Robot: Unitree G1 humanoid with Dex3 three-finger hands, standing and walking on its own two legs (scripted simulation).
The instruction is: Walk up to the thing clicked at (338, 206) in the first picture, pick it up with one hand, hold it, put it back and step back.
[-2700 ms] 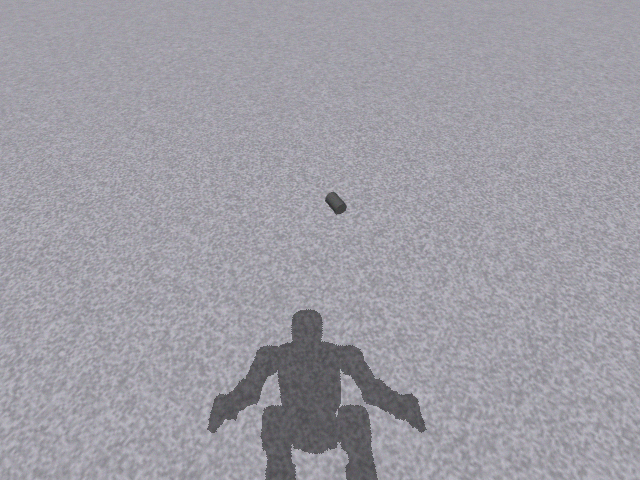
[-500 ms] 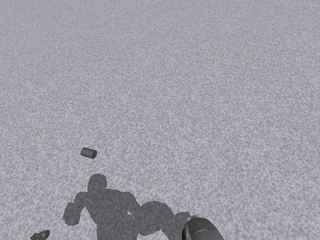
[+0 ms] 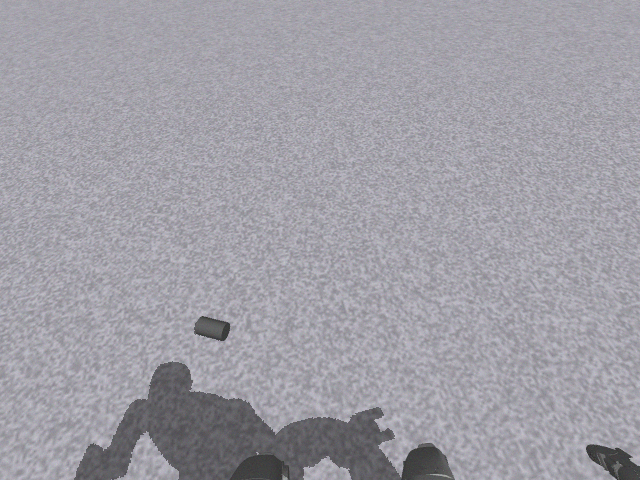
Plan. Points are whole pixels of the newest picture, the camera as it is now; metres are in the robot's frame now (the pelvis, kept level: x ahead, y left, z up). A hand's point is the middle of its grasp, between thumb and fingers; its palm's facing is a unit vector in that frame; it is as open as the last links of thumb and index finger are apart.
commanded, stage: walk up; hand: left
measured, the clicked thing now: (212, 328) +0.64 +0.40 -0.68
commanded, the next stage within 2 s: none
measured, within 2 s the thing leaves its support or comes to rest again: neither
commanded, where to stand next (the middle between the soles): +0.21 +0.23 m, yaw -14 degrees
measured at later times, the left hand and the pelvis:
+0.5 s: hand out of the picture +0.19 +0.45 -0.07, palm faces -0.07 -0.81 -0.58, open 7.4 cm; pelvis +0.06 +0.16 +0.03, yaw -6 degrees
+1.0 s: hand out of the picture +0.24 +0.59 -0.12, palm faces -0.27 -0.89 -0.36, open 7.4 cm; pelvis +0.11 +0.33 +0.04, yaw -14 degrees
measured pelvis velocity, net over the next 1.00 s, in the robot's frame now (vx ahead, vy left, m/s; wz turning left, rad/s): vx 0.11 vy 0.33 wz -0.25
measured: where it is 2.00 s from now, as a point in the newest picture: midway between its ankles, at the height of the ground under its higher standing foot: outside the picture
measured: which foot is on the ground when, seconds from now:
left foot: down 0.00-0.32, up 0.34-0.66, down 0.68-1.00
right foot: up 0.00-0.30, down 0.32-0.70, up 0.72-1.00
